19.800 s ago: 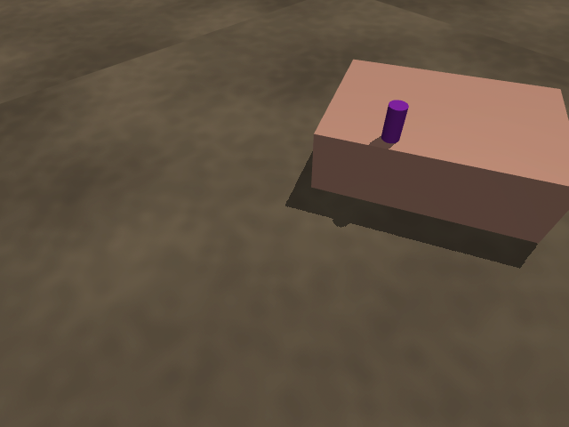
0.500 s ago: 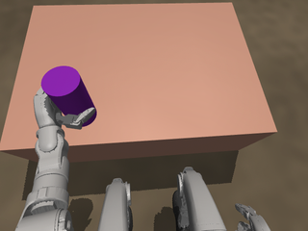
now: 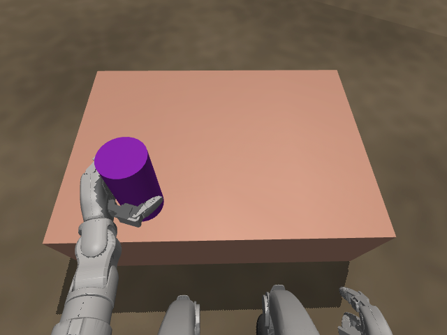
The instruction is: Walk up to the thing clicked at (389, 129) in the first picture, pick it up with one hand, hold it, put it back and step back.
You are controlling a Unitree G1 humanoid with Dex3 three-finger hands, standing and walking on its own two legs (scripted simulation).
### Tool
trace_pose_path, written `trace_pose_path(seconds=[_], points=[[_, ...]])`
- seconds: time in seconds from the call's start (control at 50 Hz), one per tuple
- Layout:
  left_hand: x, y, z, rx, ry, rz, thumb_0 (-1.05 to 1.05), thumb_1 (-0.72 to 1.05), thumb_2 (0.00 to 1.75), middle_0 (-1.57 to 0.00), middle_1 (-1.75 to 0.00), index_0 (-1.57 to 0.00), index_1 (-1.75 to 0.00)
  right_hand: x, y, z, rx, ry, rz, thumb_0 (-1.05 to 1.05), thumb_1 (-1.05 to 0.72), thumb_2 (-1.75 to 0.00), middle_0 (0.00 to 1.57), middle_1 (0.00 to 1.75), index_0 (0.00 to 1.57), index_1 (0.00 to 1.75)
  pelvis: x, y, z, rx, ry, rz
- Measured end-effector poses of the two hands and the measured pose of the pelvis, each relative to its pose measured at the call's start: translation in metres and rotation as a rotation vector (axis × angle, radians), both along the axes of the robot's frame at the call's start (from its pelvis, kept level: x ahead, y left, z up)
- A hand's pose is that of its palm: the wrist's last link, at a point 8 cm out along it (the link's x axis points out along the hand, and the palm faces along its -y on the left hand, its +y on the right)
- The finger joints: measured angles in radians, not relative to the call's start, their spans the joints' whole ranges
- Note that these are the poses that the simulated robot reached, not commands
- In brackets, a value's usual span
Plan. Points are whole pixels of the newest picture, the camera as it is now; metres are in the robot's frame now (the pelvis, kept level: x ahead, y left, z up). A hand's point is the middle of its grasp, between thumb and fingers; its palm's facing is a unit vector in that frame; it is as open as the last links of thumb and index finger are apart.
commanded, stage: lift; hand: left
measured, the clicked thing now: (134, 183) +0.37 +0.17 +0.03
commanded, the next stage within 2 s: hold in 0.70 s
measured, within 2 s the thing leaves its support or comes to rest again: neither
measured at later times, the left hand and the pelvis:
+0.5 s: hand (131, 179) +0.36 +0.16 +0.07, palm faces +0.16 -0.99 -0.05, open 10.8 cm; pelvis +0.02 +0.00 +0.04, yaw +0 degrees
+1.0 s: hand (128, 171) +0.36 +0.16 +0.09, palm faces +0.16 -0.99 -0.04, open 10.8 cm; pelvis +0.03 +0.00 +0.06, yaw +0 degrees
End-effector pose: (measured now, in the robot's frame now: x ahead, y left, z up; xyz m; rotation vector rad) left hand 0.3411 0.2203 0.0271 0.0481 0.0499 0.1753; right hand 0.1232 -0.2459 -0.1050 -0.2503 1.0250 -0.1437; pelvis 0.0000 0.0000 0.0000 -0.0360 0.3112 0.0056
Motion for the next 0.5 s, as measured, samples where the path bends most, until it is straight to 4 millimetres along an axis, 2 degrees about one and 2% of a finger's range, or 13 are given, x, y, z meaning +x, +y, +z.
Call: trace_pose_path(seconds=[0.28, 0.5], points=[[-0.006, -0.006, 0.031, 0.001, 0.002, -0.006, -0.02, -0.49, 1.08, -0.68, -1.02, -0.68, -1.03, 0.000, 0.004, 0.023, 0.020, 0.001, -0.011, 0.01, -0.92, -0.90, 0.20, 0.29, 0.20, 0.30, 0.010, -0.002, 0.025, 0.008, -0.065, -0.001], [-0.009, -0.010, 0.045, -0.005, 0.007, -0.009, -0.02, -0.49, 1.08, -0.68, -1.02, -0.68, -1.04, 0.004, 0.002, 0.038, 0.020, -0.014, -0.021, 0.01, -0.92, -0.90, 0.20, 0.29, 0.20, 0.30, 0.017, -0.004, 0.038, 0.012, -0.105, -0.004]])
